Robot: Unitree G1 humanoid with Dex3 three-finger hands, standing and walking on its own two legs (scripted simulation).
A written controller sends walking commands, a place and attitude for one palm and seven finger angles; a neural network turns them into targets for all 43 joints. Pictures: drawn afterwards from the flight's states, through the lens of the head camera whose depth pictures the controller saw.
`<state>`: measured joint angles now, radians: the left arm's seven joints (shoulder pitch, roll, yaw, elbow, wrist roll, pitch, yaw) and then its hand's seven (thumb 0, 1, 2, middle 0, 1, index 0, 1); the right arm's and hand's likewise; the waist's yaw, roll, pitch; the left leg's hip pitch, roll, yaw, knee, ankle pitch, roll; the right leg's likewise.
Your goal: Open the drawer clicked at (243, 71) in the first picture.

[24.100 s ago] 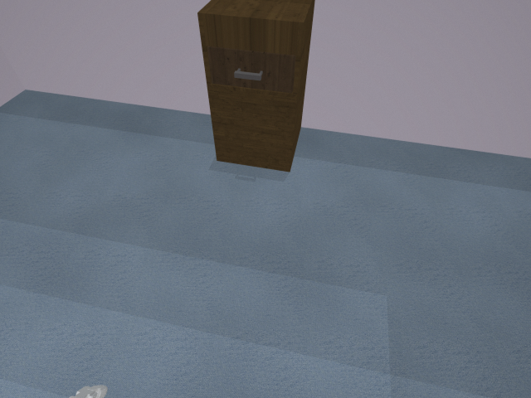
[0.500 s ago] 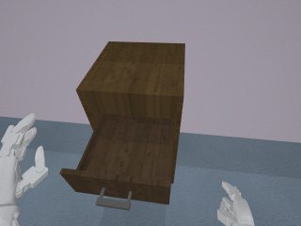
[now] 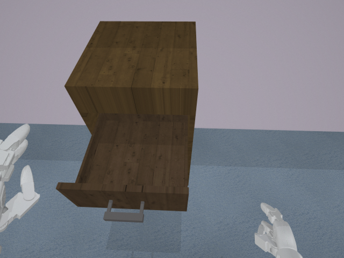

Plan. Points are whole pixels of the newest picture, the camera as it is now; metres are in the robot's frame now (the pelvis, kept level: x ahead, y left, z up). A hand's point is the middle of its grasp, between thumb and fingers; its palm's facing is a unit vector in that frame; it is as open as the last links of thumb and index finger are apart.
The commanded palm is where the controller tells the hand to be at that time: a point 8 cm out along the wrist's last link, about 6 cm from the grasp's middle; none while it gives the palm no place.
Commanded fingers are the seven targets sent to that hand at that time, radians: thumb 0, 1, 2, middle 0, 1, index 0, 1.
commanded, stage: step back with the hand held close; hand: left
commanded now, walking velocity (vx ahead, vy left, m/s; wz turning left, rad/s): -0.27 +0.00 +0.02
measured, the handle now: (125, 210) +0.28 +0.17 -0.20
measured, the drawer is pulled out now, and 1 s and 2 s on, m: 0.29 0.29 0.29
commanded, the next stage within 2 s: stop stepping back and stand still in 1.22 s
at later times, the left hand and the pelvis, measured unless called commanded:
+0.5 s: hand (2, 239) +0.14 +0.24 +0.16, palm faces +0.35 -0.80 -0.49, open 7.4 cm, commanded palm +0.06 +0.28 +0.18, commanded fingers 0.00 0.90 0.90 -0.20 -0.30 -0.20 -0.30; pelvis -0.06 +0.00 -0.01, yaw +1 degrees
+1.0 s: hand out of the picture +0.09 +0.20 +0.16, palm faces +0.29 -0.83 -0.48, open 7.4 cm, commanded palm +0.02 +0.25 +0.18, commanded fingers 0.00 0.90 0.90 -0.20 -0.30 -0.20 -0.30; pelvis -0.11 -0.03 -0.01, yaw -1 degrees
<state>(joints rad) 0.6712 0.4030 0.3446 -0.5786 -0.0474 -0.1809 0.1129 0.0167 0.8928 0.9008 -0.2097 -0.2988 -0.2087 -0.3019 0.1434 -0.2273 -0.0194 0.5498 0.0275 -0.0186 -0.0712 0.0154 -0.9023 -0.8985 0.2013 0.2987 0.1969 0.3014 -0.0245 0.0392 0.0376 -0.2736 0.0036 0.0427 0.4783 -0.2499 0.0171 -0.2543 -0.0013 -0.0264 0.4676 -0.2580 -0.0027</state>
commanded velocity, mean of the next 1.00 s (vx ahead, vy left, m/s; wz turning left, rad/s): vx -0.35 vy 0.00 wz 0.00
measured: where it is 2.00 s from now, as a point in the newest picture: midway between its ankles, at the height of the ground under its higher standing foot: outside the picture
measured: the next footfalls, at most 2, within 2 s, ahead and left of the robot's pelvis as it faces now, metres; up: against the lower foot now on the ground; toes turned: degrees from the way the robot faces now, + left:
right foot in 0.92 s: -0.14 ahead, -0.15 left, +0.00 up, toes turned -1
left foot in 1.28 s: -0.12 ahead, +0.10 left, +0.00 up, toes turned +1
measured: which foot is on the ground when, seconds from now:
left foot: down 0.00-1.00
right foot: down 0.00-0.80, up 0.82-0.90, down 0.92-1.00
